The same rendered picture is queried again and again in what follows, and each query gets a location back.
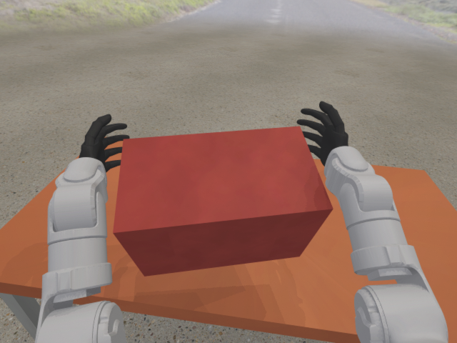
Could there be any left robot forearm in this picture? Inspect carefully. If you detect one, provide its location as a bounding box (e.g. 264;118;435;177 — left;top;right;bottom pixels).
35;157;112;343

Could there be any robot right hand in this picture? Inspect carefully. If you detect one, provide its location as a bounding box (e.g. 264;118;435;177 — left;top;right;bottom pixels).
297;101;348;166

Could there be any carton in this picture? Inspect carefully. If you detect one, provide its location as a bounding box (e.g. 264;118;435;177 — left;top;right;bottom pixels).
113;126;333;277

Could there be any right robot forearm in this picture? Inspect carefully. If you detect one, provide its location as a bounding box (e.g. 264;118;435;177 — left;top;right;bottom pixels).
324;146;448;341

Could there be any table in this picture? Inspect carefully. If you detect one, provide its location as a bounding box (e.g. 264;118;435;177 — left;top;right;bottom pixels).
0;137;457;343

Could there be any robot left upper arm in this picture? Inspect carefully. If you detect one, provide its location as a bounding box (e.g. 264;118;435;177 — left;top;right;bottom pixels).
37;300;126;343

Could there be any robot right upper arm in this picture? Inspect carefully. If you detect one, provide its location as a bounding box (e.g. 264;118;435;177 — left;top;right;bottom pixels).
354;283;448;343

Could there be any robot left hand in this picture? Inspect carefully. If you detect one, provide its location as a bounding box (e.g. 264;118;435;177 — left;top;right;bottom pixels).
79;114;130;172

